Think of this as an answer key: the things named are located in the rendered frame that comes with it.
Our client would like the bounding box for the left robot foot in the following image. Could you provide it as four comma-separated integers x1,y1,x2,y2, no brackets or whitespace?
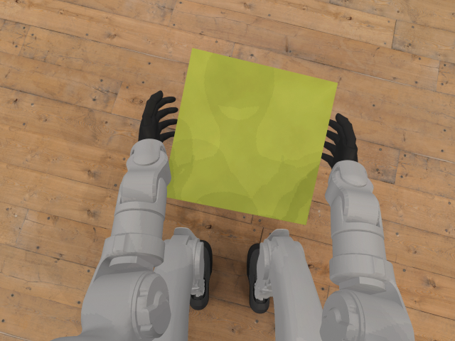
190,240,213,310

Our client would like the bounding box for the left robot hand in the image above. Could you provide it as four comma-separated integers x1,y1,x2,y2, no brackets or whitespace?
138,90,178,143

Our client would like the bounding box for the carton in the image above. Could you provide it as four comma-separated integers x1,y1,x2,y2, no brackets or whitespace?
167,48,338,225

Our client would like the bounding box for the robot right upper arm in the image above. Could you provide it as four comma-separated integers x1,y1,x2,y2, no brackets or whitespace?
319,289,414,341

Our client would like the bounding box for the left robot forearm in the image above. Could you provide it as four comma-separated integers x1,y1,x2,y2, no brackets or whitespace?
81,139,171,325

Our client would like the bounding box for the right robot forearm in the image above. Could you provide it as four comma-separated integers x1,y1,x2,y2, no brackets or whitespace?
325,160,414,332

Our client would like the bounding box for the left robot shin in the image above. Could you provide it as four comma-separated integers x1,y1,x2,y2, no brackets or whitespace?
164,227,205,296

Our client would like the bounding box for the robot left upper arm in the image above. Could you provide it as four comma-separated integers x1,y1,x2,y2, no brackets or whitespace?
51,271,171,341

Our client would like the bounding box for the right robot hand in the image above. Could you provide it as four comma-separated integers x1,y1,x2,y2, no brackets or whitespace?
321,113,358,170

